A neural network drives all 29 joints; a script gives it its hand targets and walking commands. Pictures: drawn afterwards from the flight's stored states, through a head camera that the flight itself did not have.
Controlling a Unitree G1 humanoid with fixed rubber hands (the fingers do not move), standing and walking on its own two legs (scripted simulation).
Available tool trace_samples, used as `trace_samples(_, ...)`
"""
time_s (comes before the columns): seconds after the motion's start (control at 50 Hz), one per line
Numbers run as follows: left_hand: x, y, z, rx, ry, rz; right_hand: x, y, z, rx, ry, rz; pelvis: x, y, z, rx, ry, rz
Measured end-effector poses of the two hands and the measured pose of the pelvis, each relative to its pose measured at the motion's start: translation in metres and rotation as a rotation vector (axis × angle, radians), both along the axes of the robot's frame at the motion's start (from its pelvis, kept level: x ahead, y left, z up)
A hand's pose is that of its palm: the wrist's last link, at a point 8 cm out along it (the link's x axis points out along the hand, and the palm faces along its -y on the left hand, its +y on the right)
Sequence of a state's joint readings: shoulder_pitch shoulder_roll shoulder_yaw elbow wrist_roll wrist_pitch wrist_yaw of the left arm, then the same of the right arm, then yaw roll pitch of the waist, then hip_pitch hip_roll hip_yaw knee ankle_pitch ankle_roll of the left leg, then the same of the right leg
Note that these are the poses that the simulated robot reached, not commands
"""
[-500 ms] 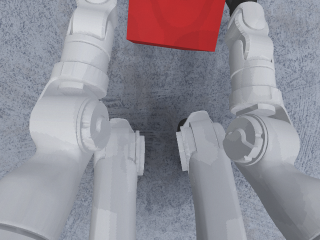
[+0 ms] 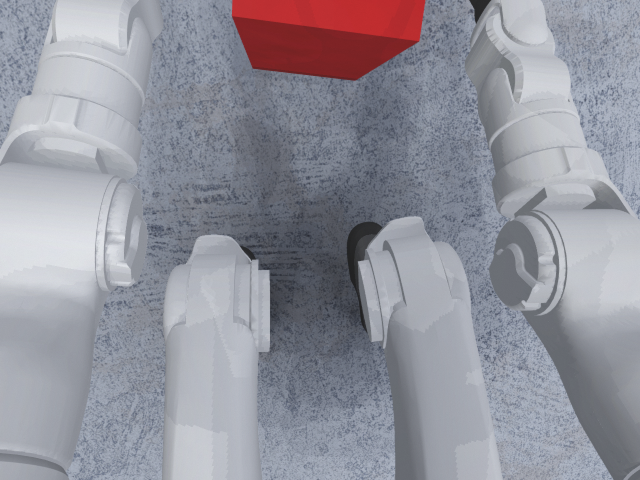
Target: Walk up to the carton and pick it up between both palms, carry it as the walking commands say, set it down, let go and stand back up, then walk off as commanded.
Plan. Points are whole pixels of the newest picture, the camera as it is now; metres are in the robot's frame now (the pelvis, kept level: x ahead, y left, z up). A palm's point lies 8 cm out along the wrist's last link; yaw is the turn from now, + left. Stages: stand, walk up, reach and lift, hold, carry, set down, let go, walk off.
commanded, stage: set down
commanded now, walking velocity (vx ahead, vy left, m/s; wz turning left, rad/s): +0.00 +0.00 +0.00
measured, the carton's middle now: out of the picture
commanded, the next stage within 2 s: let go in 1.28 s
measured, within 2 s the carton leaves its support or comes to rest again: neither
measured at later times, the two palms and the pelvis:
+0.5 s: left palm out of the picture +0.58 +0.14 -0.01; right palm out of the picture +0.53 -0.19 -0.02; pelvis +0.01 +0.00 +0.10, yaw +0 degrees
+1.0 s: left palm out of the picture +0.58 +0.14 +0.14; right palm out of the picture +0.52 -0.20 +0.14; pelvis +0.03 +0.00 +0.24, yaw +1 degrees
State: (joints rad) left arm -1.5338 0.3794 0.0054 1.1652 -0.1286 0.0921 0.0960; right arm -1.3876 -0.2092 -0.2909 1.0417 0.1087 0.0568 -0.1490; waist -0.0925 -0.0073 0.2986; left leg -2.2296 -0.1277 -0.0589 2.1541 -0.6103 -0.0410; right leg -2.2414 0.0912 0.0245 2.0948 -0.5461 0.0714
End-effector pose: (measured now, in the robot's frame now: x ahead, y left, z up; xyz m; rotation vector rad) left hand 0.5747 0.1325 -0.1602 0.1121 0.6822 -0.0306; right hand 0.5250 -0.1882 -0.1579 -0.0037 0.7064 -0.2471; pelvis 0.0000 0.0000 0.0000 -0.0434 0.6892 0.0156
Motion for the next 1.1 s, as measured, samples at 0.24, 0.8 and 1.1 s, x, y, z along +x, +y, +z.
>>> trace_samples(0.24, 0.006, -0.003, 0.062, 0.005, -0.036, 0.01, 0.002, 0.001, 0.061, 0.001, -0.059, -0.013, 0.003, 0.0, 0.036, 0.012, 0.043, -0.013)
trace_samples(0.8, 0.007, 0.009, 0.236, 0.013, -0.057, 0.015, -0.001, -0.007, 0.235, -0.004, -0.088, -0.048, 0.023, 0.0, 0.179, 0.01, 0.125, -0.002)
trace_samples(1.1, 0.009, 0.01, 0.324, 0.019, -0.054, -0.012, -0.003, -0.008, 0.321, -0.015, -0.087, -0.03, 0.042, -0.001, 0.264, 0.014, 0.08, 0.007)
